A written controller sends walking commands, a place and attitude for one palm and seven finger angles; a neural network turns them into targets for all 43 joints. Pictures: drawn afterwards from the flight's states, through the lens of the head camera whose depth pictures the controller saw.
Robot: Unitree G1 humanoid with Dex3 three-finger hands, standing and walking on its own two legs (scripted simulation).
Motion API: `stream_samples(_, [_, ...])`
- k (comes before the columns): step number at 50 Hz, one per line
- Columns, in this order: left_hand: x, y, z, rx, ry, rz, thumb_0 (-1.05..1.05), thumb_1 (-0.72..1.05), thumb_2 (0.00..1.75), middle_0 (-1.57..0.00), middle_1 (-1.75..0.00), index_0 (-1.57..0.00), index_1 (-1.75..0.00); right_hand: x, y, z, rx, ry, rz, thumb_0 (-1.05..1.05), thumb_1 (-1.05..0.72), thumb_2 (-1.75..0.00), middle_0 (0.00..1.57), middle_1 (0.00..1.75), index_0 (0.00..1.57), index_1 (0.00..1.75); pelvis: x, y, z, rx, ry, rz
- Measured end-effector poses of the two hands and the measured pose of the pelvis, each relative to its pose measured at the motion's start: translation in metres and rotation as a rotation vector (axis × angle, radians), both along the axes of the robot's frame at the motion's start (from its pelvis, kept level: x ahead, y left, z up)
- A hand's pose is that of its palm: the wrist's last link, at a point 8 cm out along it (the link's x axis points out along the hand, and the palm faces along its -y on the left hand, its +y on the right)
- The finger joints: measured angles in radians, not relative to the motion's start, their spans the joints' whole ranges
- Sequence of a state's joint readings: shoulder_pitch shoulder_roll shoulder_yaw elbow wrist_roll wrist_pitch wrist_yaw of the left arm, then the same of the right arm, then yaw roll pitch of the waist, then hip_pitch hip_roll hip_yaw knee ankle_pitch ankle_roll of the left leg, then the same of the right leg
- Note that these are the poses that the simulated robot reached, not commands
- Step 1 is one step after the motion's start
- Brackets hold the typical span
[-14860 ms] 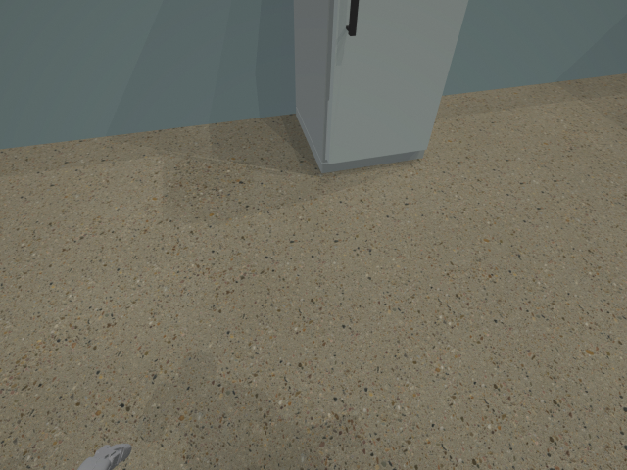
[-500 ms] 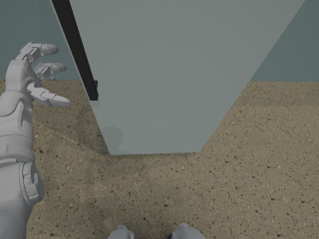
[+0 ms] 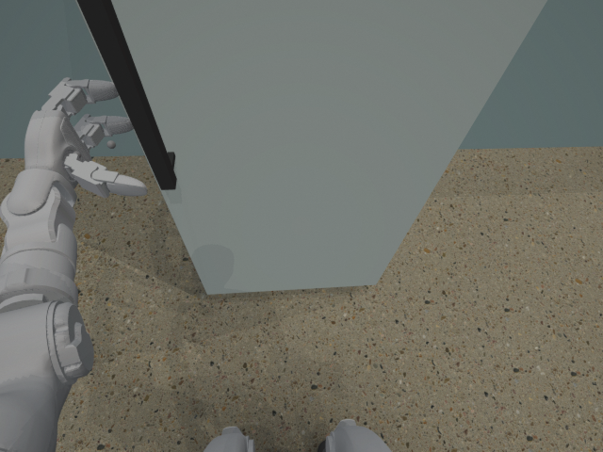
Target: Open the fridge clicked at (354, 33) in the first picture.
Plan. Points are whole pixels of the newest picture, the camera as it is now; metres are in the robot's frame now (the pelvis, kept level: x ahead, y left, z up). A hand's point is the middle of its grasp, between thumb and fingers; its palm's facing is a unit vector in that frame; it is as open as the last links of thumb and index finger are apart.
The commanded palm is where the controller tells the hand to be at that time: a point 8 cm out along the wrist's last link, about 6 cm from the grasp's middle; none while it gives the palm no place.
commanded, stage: feel for the door with the fingertips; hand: left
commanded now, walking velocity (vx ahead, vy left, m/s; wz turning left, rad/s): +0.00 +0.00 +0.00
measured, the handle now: (113, 25) +0.54 +0.19 +0.23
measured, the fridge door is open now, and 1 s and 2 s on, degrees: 0 0 0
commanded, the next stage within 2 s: slide the fingers in behind the handle in 0.48 s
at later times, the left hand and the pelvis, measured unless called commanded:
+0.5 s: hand (129, 138) +0.49 +0.20 +0.11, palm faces +0.03 -1.00 -0.03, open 13.8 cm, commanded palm +0.48 +0.25 +0.10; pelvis +0.00 -0.01 +0.00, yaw +0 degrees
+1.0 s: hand (128, 147) +0.48 +0.20 +0.11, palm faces +0.01 -1.00 -0.01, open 13.9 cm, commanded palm +0.46 +0.24 +0.10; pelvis +0.00 +0.00 +0.00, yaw +0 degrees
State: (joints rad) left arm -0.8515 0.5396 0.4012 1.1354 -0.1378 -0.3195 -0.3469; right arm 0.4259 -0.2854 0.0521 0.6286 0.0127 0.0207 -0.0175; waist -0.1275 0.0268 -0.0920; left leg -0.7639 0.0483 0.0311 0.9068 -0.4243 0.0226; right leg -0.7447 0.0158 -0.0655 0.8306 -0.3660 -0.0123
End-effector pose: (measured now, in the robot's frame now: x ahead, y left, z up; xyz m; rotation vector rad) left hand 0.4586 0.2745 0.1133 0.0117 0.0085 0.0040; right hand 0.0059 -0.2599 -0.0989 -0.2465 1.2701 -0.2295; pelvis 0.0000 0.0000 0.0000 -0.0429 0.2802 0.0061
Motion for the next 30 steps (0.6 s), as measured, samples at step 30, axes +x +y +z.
stream_samples(30, [0.014,-0.016,-0.002,0.006,0.020,0.011,-0.01,-0.50,0.30,-0.32,-1.21,-0.34,-1.23,-0.004,-0.008,-0.002,-0.008,0.000,0.001,0.01,-0.91,-0.90,0.21,0.30,0.20,0.30,-0.004,-0.007,-0.002,0.004,0.019,0.005])
